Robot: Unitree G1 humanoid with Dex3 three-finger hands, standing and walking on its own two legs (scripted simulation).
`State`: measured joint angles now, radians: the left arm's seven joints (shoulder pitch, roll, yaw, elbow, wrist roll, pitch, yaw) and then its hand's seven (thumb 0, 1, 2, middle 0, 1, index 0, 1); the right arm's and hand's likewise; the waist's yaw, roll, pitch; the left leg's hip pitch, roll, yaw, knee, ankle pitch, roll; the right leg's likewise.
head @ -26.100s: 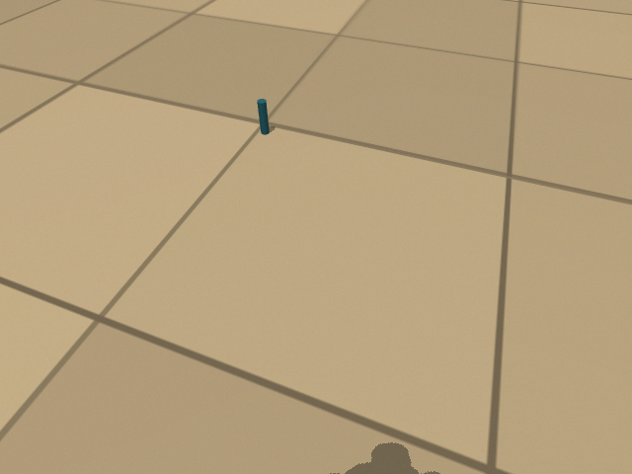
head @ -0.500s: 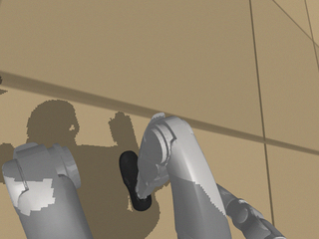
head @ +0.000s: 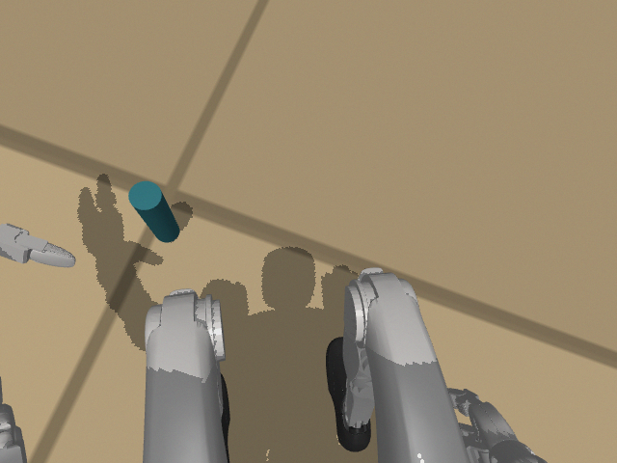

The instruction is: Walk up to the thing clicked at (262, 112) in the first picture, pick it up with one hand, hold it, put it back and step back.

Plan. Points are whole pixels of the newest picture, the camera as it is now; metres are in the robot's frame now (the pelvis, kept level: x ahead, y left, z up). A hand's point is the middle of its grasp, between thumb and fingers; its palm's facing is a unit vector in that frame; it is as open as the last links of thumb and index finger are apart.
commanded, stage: home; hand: left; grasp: from the side
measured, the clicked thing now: (157, 215) +0.48 +0.21 -0.28
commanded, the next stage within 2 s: none
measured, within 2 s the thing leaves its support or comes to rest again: neither
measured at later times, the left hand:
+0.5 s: hand (9, 259) +0.31 +0.23 +0.12, palm faces +0.15 -0.91 -0.39, open 17.1 cm
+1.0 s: hand out of the picture +0.25 +0.19 +0.29, palm faces +0.22 -0.92 -0.31, open 17.5 cm
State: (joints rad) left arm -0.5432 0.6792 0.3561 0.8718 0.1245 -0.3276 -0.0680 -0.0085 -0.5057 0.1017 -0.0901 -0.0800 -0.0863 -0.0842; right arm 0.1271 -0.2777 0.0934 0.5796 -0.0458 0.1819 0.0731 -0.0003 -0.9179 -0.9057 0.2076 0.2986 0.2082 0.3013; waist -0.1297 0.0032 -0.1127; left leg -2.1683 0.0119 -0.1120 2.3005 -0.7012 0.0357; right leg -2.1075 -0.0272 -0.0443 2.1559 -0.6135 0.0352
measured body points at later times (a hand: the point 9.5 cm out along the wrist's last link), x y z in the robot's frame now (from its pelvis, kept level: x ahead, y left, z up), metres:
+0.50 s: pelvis +0.05 -0.02 +0.22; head +0.19 +0.01 +0.65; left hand +0.30 +0.28 +0.14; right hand +0.25 -0.27 +0.12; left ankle +0.08 +0.11 -0.34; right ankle +0.12 -0.15 -0.34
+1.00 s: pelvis +0.09 -0.02 +0.34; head +0.11 -0.02 +0.79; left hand +0.23 +0.23 +0.31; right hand +0.28 -0.24 +0.27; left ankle +0.08 +0.11 -0.34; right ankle +0.12 -0.15 -0.34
